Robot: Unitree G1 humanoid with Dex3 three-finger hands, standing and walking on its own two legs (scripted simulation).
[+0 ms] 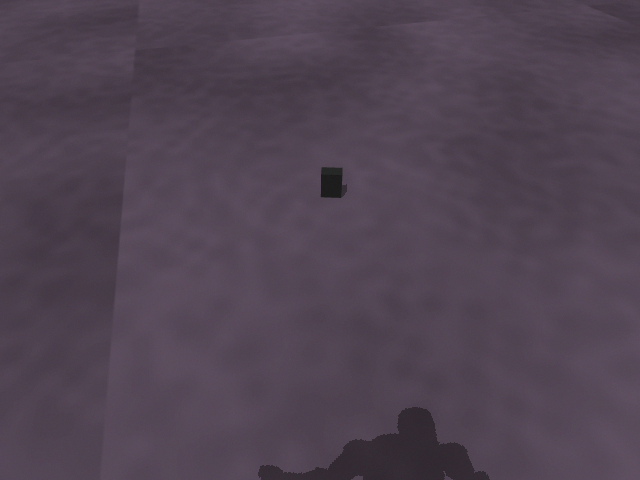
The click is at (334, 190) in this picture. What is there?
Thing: carton on end
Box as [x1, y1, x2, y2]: [321, 167, 342, 197]
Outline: 322,167 321,196 340,197 342,168
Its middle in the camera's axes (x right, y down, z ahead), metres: +0.05 -0.30 +1.91
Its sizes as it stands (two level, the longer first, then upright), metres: 0.102 0.059 0.141
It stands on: the floor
